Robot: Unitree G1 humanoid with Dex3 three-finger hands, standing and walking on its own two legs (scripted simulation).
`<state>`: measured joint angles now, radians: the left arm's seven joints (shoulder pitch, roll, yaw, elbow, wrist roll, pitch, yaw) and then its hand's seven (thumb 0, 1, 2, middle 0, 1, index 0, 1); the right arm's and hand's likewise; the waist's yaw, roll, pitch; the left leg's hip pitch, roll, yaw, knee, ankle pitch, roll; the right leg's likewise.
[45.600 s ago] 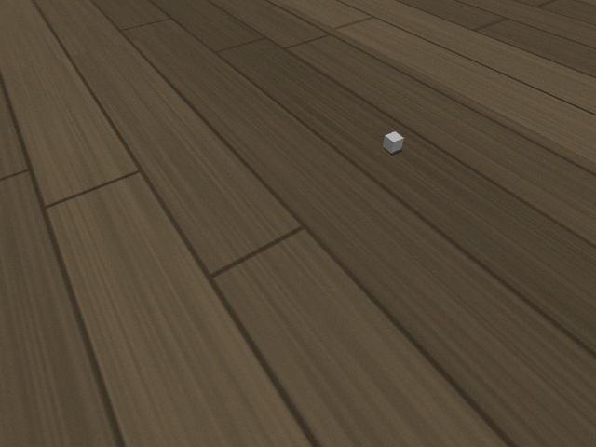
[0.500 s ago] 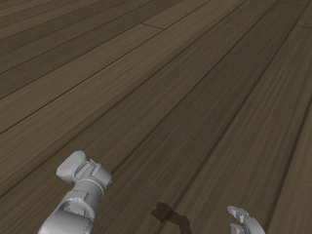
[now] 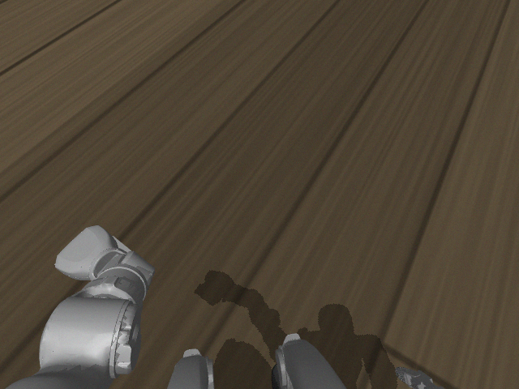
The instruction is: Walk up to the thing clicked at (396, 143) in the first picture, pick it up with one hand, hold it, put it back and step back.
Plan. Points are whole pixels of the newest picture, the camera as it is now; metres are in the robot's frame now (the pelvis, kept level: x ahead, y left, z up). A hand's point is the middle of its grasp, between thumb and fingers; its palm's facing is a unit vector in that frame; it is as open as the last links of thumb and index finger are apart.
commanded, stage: crouch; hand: left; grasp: from above
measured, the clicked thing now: (116, 268) +0.37 +0.24 -0.16
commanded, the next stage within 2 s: lower in 1.36 s
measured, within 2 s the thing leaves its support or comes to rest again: neither
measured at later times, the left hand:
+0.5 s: hand (142, 265) +0.43 +0.24 -0.34, palm faces -0.21 -0.36 -0.91, open 9.8 cm
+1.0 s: hand (152, 268) +0.46 +0.24 -0.45, palm faces -0.25 -0.35 -0.90, open 9.8 cm
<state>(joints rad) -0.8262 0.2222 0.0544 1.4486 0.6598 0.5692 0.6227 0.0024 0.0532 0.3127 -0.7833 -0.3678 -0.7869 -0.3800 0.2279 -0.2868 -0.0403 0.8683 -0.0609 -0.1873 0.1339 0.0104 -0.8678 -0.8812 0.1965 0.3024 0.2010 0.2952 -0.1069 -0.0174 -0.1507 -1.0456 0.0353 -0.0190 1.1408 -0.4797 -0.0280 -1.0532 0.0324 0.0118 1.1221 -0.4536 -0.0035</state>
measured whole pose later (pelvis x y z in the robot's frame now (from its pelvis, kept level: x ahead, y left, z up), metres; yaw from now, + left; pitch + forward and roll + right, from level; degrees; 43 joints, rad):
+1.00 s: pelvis -0.06 +0.01 -0.32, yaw -3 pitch +37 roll -4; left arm -1.29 0.67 0.29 1.68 0.82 0.42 0.54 -0.02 0.05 0.41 -0.75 -0.40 -0.76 -0.41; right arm 0.18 -0.32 0.06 0.88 -0.14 -0.26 0.23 0.01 -0.91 -0.89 0.20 0.30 0.20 0.30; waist -0.31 0.05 -0.06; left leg -2.25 0.01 -0.10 2.28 -0.70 -0.03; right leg -2.24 0.04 -0.05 2.22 -0.64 0.02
